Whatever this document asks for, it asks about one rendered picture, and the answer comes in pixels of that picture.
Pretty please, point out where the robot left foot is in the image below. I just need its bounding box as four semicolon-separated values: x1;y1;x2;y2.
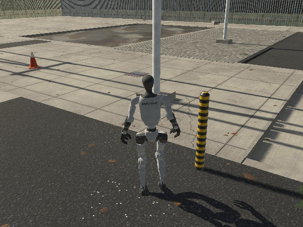
140;184;147;196

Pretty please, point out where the robot left forearm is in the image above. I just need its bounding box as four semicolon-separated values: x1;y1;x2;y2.
121;116;131;134

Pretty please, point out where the robot left upper arm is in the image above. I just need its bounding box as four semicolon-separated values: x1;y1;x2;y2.
127;96;139;123

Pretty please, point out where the robot right upper arm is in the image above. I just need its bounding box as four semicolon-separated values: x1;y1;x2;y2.
159;95;174;120

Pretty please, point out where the humanoid robot torso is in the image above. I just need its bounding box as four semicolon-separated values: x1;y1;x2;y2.
139;93;161;142

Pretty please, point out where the robot right forearm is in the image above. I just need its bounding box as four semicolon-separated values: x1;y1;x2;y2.
170;113;179;129

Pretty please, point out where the right robot hand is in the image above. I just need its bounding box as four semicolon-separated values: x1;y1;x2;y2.
170;128;181;137

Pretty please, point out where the left robot hand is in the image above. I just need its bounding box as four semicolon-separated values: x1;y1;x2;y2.
120;133;131;144

